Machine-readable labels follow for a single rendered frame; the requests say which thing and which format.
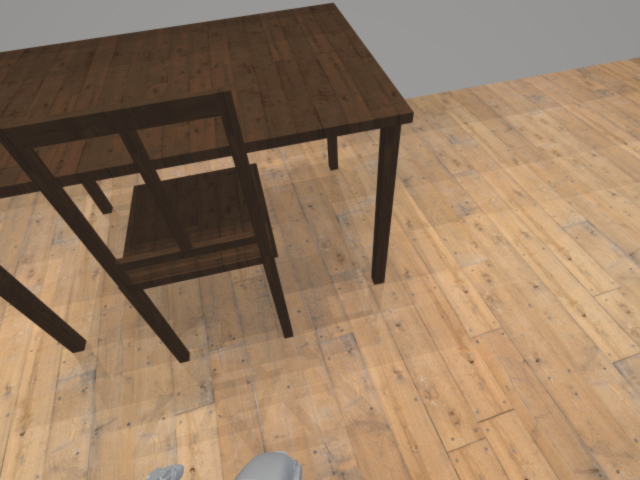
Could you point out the robot left thigh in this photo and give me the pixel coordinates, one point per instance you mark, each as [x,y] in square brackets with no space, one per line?
[271,466]

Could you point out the chair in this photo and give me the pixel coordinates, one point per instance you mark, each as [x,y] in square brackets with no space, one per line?
[178,229]

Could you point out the table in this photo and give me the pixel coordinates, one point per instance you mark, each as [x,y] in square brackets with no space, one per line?
[295,75]

